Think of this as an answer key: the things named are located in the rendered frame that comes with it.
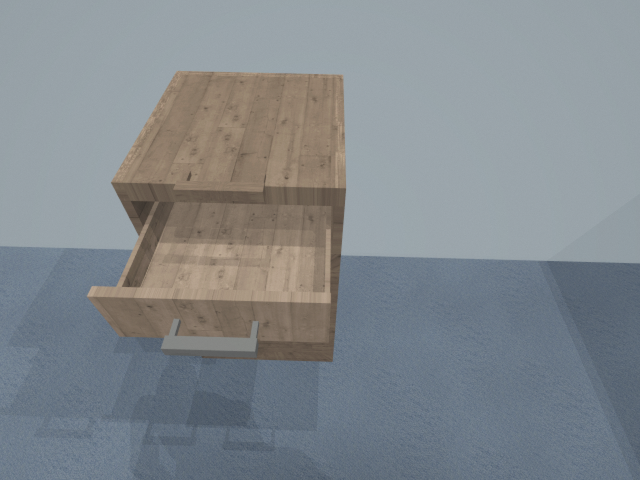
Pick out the cabinet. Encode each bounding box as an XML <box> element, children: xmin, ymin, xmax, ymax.
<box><xmin>111</xmin><ymin>71</ymin><xmax>346</xmax><ymax>362</ymax></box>

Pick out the drawer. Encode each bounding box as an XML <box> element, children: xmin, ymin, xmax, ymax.
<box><xmin>87</xmin><ymin>202</ymin><xmax>331</xmax><ymax>343</ymax></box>

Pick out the handle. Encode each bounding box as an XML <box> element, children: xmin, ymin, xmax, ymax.
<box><xmin>161</xmin><ymin>319</ymin><xmax>259</xmax><ymax>358</ymax></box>
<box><xmin>173</xmin><ymin>181</ymin><xmax>266</xmax><ymax>202</ymax></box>

